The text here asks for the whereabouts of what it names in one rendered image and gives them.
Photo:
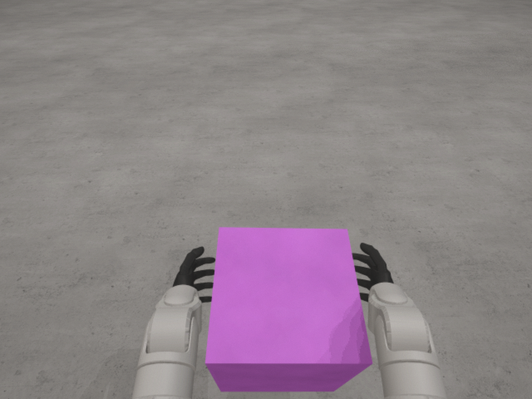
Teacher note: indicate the left robot hand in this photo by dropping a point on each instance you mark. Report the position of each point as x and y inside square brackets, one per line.
[187, 276]

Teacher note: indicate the carton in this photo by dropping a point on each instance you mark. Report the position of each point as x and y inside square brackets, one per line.
[286, 313]

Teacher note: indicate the right robot hand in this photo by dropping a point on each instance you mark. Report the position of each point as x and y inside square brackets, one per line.
[378, 272]

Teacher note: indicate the right robot forearm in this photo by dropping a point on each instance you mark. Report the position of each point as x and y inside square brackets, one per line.
[406, 351]

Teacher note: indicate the left robot forearm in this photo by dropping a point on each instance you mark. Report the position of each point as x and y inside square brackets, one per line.
[168, 353]

